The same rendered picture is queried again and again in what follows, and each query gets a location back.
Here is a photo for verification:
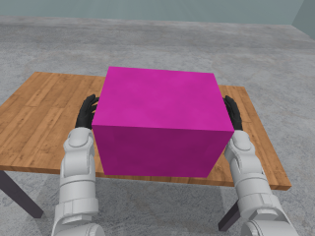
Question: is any carton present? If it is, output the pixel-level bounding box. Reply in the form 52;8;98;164
92;66;235;178

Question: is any left robot forearm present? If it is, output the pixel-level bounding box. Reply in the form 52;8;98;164
51;127;98;236

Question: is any right robot upper arm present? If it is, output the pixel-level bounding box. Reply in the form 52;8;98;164
240;219;298;236

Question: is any table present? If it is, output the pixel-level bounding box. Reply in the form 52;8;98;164
0;72;291;232

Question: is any left robot upper arm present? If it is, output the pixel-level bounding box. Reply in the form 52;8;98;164
55;223;105;236

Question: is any left robot hand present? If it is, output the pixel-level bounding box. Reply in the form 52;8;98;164
75;94;99;130

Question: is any right robot forearm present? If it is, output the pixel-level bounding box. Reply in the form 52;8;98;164
223;130;299;236

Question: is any right robot hand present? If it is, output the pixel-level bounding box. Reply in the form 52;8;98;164
222;95;243;131

